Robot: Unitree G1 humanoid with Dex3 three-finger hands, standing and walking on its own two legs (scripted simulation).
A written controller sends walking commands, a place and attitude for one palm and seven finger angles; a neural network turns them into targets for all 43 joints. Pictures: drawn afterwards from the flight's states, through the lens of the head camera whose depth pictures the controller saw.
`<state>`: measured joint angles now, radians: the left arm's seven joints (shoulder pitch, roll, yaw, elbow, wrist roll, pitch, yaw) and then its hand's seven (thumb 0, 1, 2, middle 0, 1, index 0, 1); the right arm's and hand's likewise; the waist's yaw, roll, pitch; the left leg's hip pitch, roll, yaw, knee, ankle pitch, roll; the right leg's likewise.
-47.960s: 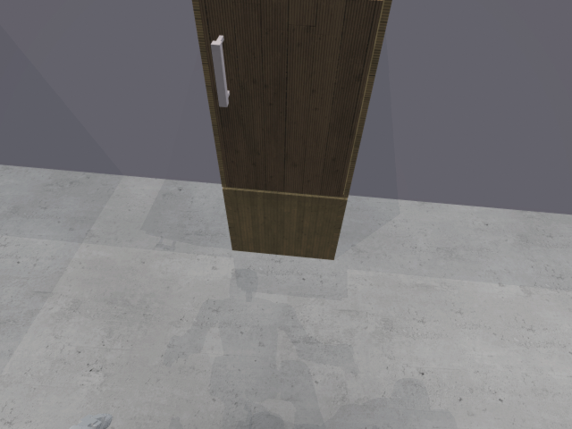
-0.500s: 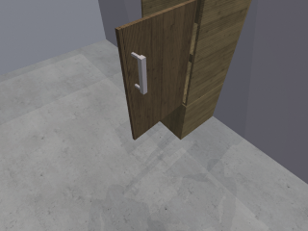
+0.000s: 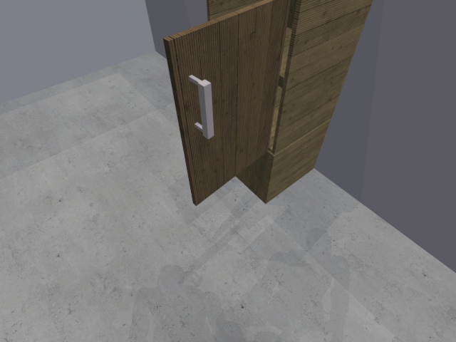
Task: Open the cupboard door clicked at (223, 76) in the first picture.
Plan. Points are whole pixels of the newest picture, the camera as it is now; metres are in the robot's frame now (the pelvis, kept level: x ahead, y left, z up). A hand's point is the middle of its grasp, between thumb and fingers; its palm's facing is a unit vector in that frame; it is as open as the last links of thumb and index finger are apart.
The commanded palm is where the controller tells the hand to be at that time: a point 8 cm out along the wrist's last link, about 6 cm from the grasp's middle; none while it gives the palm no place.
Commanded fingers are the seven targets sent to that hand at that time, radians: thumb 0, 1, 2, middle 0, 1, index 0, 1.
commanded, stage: look to check the result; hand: left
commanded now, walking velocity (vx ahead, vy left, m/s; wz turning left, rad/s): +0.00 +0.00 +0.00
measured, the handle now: (201, 107) +0.62 +0.10 +0.06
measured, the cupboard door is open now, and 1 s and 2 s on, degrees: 95 95 95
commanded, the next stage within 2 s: stand and wait in 0.36 s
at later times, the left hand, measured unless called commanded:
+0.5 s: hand out of the picture +0.02 +0.17 -0.17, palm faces +0.03 -0.97 -0.23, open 7.4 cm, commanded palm none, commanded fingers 0.00 0.90 0.90 -0.20 -0.30 -0.20 -0.30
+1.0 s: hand out of the picture +0.05 +0.19 -0.17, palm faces +0.01 -0.97 -0.26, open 7.4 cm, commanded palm none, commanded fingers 0.00 0.90 0.90 -0.20 -0.30 -0.20 -0.30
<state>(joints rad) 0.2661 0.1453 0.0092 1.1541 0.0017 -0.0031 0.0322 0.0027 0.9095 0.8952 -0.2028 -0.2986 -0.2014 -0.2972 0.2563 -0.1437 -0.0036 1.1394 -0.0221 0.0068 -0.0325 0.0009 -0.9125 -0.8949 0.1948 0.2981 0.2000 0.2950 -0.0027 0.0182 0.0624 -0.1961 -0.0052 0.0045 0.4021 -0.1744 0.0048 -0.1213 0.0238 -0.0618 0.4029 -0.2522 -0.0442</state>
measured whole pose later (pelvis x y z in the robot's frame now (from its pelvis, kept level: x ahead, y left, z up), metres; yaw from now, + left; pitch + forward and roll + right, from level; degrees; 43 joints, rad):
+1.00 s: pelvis +0.02 -0.02 +0.00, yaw +0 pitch -2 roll +0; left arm 0.20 0.22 0.01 1.14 0.00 -0.01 0.02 0.00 0.91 0.90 -0.20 -0.30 -0.20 -0.30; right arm 0.19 -0.22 -0.01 1.14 -0.02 0.01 -0.03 0.00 -0.91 -0.89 0.20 0.30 0.20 0.30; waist 0.00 0.01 0.06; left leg -0.15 0.02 0.00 0.36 -0.18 -0.02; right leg -0.06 0.05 -0.06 0.33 -0.25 -0.07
